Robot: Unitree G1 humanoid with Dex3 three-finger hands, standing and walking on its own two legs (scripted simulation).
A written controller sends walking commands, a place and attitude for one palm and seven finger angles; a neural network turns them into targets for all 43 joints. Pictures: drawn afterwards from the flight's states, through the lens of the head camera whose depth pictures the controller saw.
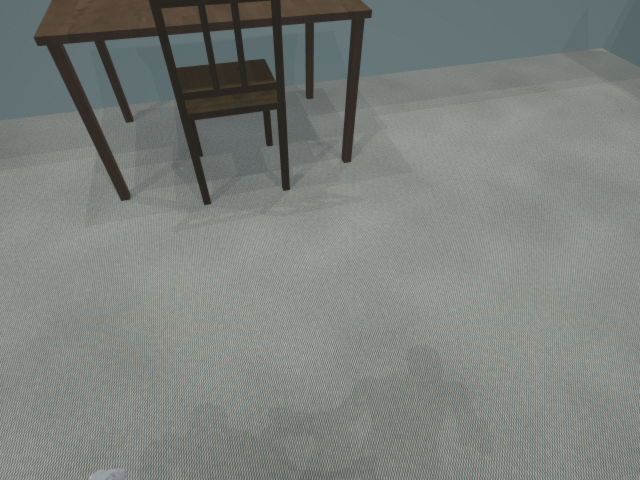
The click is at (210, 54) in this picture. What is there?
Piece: chair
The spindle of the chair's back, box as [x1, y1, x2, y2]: [198, 5, 219, 89]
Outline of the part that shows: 198,6 214,89 219,87 204,5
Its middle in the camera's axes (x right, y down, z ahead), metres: -0.39 -0.66 +1.35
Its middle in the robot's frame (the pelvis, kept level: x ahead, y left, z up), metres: +1.43 +0.46 -0.08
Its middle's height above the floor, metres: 0.69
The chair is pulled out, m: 0.00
